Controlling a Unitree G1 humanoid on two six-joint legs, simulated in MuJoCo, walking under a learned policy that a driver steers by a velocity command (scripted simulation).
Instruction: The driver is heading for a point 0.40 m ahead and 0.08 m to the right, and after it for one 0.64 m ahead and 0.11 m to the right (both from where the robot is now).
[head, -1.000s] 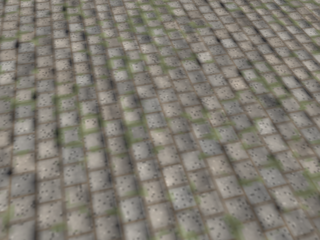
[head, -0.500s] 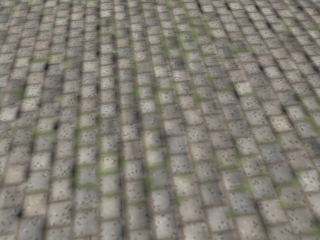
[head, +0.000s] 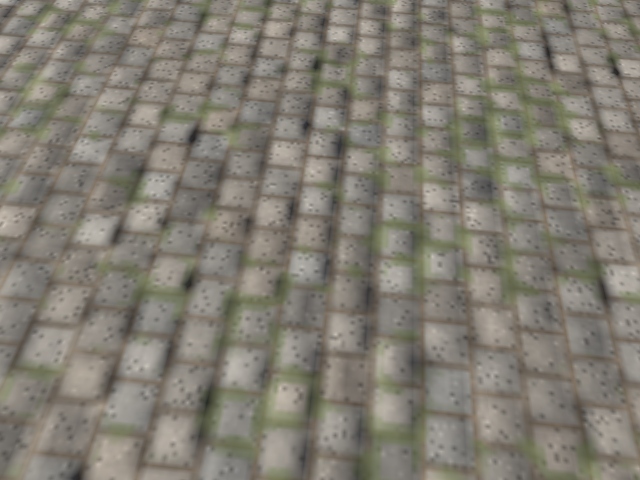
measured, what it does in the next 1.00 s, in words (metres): walks ahead, turning right: right foot, then left foot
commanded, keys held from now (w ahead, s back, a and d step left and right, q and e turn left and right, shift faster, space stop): w+e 0.26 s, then e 0.24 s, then no key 0.50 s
